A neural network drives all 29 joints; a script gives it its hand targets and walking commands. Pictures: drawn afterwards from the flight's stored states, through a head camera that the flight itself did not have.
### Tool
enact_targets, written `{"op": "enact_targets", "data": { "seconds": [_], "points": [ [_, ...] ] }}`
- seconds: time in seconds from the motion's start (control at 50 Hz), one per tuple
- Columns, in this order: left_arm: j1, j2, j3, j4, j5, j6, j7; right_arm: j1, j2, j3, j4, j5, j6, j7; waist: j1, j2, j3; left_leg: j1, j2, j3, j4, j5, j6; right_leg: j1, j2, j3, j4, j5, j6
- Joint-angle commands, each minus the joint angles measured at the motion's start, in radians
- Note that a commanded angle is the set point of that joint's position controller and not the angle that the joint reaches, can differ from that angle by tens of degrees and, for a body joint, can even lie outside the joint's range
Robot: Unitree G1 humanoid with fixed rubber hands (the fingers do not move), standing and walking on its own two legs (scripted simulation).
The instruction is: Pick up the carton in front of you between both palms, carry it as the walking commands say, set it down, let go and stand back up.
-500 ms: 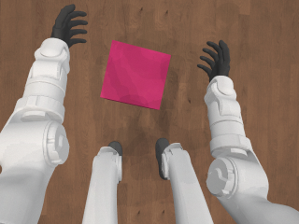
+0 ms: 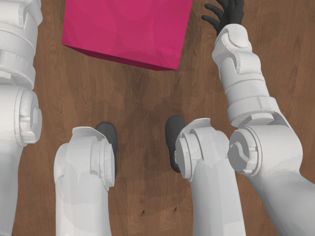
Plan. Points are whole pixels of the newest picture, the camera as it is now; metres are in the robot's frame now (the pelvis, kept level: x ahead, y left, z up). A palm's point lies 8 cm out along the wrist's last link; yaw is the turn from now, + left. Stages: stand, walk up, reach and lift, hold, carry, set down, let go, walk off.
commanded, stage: reach and lift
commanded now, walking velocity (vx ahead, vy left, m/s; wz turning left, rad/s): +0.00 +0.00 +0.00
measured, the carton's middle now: (130, 18) +0.54 +0.04 -0.27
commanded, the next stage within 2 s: none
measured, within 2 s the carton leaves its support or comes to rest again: leaves its support in 0.88 s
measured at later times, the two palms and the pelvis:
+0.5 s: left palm out of the picture +0.57 +0.20 -0.20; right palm (219, 19) +0.53 -0.14 -0.19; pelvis +0.01 +0.00 -0.02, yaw -1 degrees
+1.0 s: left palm out of the picture +0.56 +0.18 -0.19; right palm (216, 6) +0.54 -0.12 -0.16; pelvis +0.02 +0.00 -0.03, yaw +0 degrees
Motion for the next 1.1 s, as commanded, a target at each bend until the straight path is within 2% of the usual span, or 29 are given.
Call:
{"op": "enact_targets", "data": {
  "seconds": [0.0, 0.04, 0.14, 0.2, 0.26, 0.34, 0.42, 0.52, 0.56, 0.6, 0.62, 0.66, 0.7, 0.74, 0.78, 0.88, 1.0, 1.04, 1.08],
  "points": [
    [-0.305, 0.117, -0.011, -0.056, -0.012, -0.036, 0.004, -0.244, -0.122, -0.005, -0.039, 0.004, -0.042, 0.008, -0.017, 0.153, -1.116, 0.608, 0.053, 0.001, -0.163, 0.130, 0.001, 0.526, -0.025, -0.094, -0.082, 0.176, 0.008],
    [-0.326, 0.122, -0.027, -0.070, -0.023, -0.051, 0.010, -0.252, -0.113, 0.012, -0.031, 0.029, -0.058, 0.011, -0.010, 0.155, -1.140, 0.632, 0.057, -0.003, -0.137, 0.164, -0.001, 0.540, -0.022, -0.092, -0.056, 0.214, 0.009],
    [-0.367, 0.117, -0.050, -0.124, -0.028, -0.074, 0.028, -0.281, -0.096, 0.061, 0.040, 0.096, -0.075, 0.031, 0.043, 0.192, -1.142, 0.703, 0.062, -0.007, -0.094, 0.272, -0.004, 0.467, -0.008, -0.083, -0.010, 0.269, 0.005],
    [-0.352, 0.106, -0.054, -0.143, -0.034, -0.073, 0.039, -0.257, -0.119, 0.057, 0.033, 0.100, -0.086, 0.023, 0.041, 0.203, -1.198, 0.776, 0.058, -0.008, -0.068, 0.343, -0.009, 0.472, 0.002, -0.091, 0.006, 0.311, 0.007],
    [-0.303, 0.065, -0.073, -0.133, -0.049, -0.066, 0.042, -0.187, -0.124, 0.050, 0.044, 0.091, -0.093, 0.009, 0.012, 0.216, -1.250, 0.826, 0.049, -0.007, -0.059, 0.391, -0.015, 0.471, 0.009, -0.104, 0.003, 0.334, 0.008],
    [-0.230, 0.018, -0.069, -0.078, -0.047, -0.059, 0.034, -0.162, -0.110, 0.026, 0.066, 0.055, -0.093, 0.011, -0.002, 0.188, -1.124, 0.702, 0.041, -0.010, -0.078, 0.338, -0.012, 0.418, 0.008, -0.106, -0.007, 0.296, 0.007],
    [-0.245, 0.024, -0.049, -0.075, -0.030, -0.064, 0.033, -0.202, -0.093, 0.020, 0.051, 0.035, -0.098, 0.018, 0.014, 0.162, -1.064, 0.613, 0.042, -0.007, -0.091, 0.274, -0.006, 0.431, 0.007, -0.097, -0.008, 0.273, 0.007],
    [-0.306, -0.041, -0.077, -0.076, -0.042, -0.071, 0.031, -0.273, -0.002, 0.069, 0.038, 0.053, -0.095, 0.024, 0.045, 0.143, -1.073, 0.592, 0.039, 0.005, -0.104, 0.213, 0.005, 0.497, 0.020, -0.084, -0.017, 0.253, 0.003],
    [-0.333, -0.108, -0.093, -0.067, -0.041, -0.072, 0.028, -0.302, 0.058, 0.077, 0.043, 0.048, -0.094, 0.027, 0.051, 0.137, -1.077, 0.593, 0.034, 0.008, -0.107, 0.196, 0.007, 0.518, 0.032, -0.083, -0.019, 0.247, 0.001],
    [-0.360, -0.177, -0.094, -0.060, -0.028, -0.067, 0.018, -0.314, 0.109, 0.050, 0.058, 0.012, -0.090, 0.030, 0.036, 0.137, -1.056, 0.584, 0.026, 0.010, -0.113, 0.176, 0.005, 0.520, 0.042, -0.087, -0.021, 0.232, 0.001],
    [-0.398, -0.294, -0.112, -0.068, -0.025, -0.060, -0.003, -0.350, 0.206, 0.051, 0.054, -0.007, -0.083, 0.048, 0.025, 0.146, -1.046, 0.578, 0.017, 0.011, -0.111, 0.169, 0.005, 0.519, 0.050, -0.089, -0.018, 0.225, -0.003],
    [-0.481, -0.605, -0.153, -0.096, -0.013, -0.044, -0.071, -0.482, 0.480, 0.085, 0.038, -0.035, -0.061, 0.118, 0.022, 0.152, -1.045, 0.562, -0.004, 0.017, -0.099, 0.190, 0.004, 0.492, 0.065, -0.093, -0.001, 0.232, -0.012],
    [-0.490, -0.822, -0.139, -0.119, 0.028, -0.018, -0.134, -0.570, 0.669, 0.085, 0.011, -0.073, -0.027, 0.190, 0.039, 0.153, -1.026, 0.525, -0.022, 0.030, -0.091, 0.190, 0.007, 0.469, 0.082, -0.095, 0.012, 0.216, -0.019],
    [-0.446, -0.948, -0.104, -0.142, 0.057, 0.005, -0.177, -0.602, 0.786, 0.082, -0.014, -0.100, 0.001, 0.240, 0.057, 0.129, -1.008, 0.488, -0.036, 0.042, -0.083, 0.206, 0.016, 0.454, 0.095, -0.100, 0.021, 0.219, -0.025],
    [-0.412, -1.015, -0.082, -0.166, 0.071, 0.018, -0.199, -0.604, 0.850, 0.089, -0.046, -0.103, 0.018, 0.269, 0.069, 0.114, -1.016, 0.480, -0.046, 0.048, -0.075, 0.246, 0.025, 0.438, 0.103, -0.103, 0.027, 0.247, -0.030],
    [-0.407, -1.132, -0.124, -0.301, 0.032, 0.025, -0.197, -0.598, 0.956, 0.152, -0.125, -0.056, 0.036, 0.285, 0.081, 0.119, -1.182, 0.606, -0.059, 0.051, -0.067, 0.389, 0.026, 0.452, 0.111, -0.109, 0.034, 0.341, -0.034],
    [-0.476, -1.242, -0.251, -0.635, -0.043, 0.052, -0.151, -0.570, 1.081, 0.294, -0.259, -0.017, 0.096, 0.285, 0.063, 0.184, -1.636, 0.986, -0.078, 0.085, -0.089, 0.575, -0.011, 0.508, 0.118, -0.127, 0.005, 0.402, -0.012],
    [-0.430, -1.278, -0.254, -0.679, -0.017, 0.084, -0.126, -0.577, 1.103, 0.355, -0.337, -0.016, 0.116, 0.282, 0.084, 0.188, -1.733, 1.074, -0.090, 0.100, -0.119, 0.583, -0.020, 0.512, 0.124, -0.132, -0.026, 0.377, -0.008],
    [-0.372, -1.332, -0.242, -0.683, 0.008, 0.124, -0.121, -0.586, 1.097, 0.385, -0.393, -0.030, 0.138, 0.287, 0.084, 0.177, -1.737, 1.057, -0.103, 0.109, -0.163, 0.510, -0.022, 0.530, 0.126, -0.138, -0.067, 0.327, -0.014]
  ]
}}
